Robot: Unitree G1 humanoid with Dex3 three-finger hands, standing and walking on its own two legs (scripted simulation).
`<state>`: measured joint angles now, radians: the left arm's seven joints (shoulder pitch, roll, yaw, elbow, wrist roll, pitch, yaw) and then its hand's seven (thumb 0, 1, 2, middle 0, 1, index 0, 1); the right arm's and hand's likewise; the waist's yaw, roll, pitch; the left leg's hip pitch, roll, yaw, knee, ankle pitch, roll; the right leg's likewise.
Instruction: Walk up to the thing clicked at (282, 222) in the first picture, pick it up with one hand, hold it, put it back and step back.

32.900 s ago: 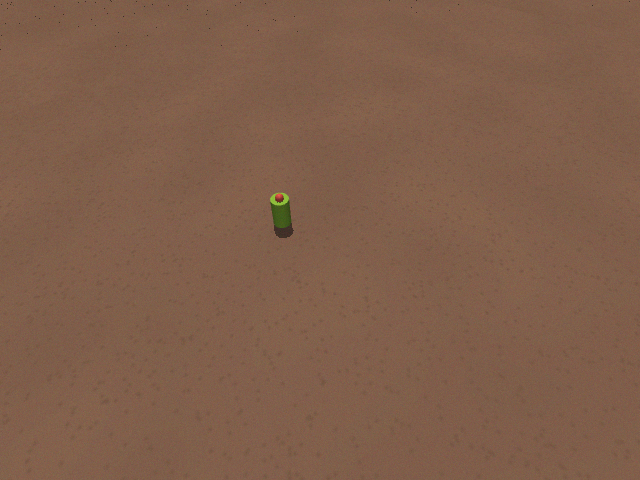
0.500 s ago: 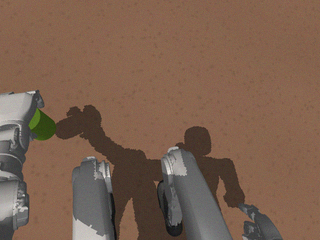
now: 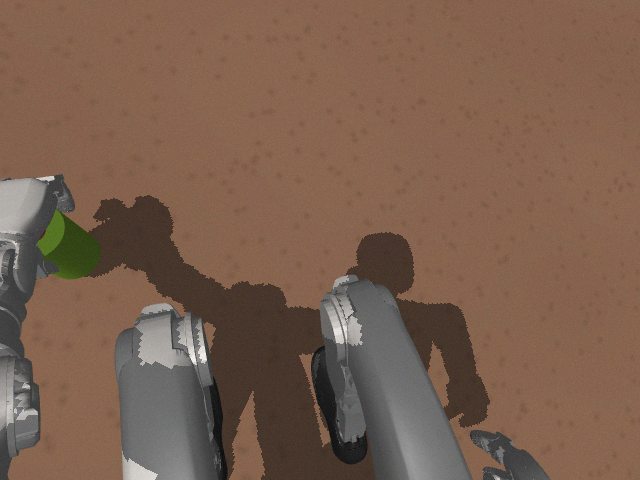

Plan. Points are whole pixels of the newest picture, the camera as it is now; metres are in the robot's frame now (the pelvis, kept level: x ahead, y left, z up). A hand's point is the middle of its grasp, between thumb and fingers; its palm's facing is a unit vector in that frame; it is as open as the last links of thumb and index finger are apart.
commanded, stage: lower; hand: left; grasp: from above
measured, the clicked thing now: (50, 241) +0.42 +0.31 -0.26
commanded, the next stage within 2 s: rest in 0.34 s
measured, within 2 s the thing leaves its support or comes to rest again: rests again in 1.86 s
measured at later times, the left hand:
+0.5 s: hand (43, 230) +0.44 +0.31 -0.24, palm faces -0.47 -0.09 -0.88, open 9.9 cm
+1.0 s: hand (36, 224) +0.44 +0.32 -0.24, palm faces -0.44 -0.07 -0.89, open 11.0 cm
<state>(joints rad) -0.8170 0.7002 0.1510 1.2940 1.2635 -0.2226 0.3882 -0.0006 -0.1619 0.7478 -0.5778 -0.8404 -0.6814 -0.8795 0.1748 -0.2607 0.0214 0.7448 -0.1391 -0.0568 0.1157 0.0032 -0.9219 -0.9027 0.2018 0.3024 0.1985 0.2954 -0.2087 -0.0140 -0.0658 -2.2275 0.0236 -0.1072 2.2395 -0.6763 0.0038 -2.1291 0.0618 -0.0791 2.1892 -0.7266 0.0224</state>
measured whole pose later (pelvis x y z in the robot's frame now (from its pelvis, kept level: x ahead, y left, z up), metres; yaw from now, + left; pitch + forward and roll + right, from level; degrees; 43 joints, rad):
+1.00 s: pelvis -0.01 +0.00 -0.07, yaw -4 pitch +31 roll -10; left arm -1.01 0.88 0.13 1.61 1.29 -0.26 0.47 -0.02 -0.25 0.80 -0.47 -0.95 -0.54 -0.94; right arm 0.13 -0.29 0.15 0.74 -0.17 -0.10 0.13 0.00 -0.90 -0.89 0.20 0.30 0.20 0.30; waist -0.25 -0.04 0.03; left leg -2.36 0.03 -0.17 2.45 -0.65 0.00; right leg -2.25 0.09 -0.14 2.37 -0.68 0.03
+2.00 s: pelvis +0.00 +0.00 +0.00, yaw -1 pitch +35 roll -8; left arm -0.82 0.77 0.06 1.09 1.11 -0.08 0.20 0.00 -0.58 1.00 -0.09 -1.03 -0.09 -1.04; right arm 0.16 -0.26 0.04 0.68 -0.08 0.01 0.11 0.00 -0.92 -0.90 0.20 0.30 0.20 0.30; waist -0.16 0.02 -0.12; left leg -2.20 0.03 -0.12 2.25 -0.68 0.01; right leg -2.10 0.07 -0.09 2.19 -0.72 0.02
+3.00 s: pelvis +0.00 +0.01 +0.05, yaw +0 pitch +36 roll -9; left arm -0.58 0.66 0.11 0.77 0.79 -0.05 0.04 0.00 0.27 0.81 -0.20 -0.45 -0.20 -0.45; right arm 0.21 -0.26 0.03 0.65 -0.04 0.06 0.08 0.01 -0.90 -0.90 0.20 0.30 0.20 0.30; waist -0.12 0.04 -0.15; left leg -2.05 0.02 -0.10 2.09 -0.68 0.02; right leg -1.94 0.06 -0.08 2.02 -0.72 0.04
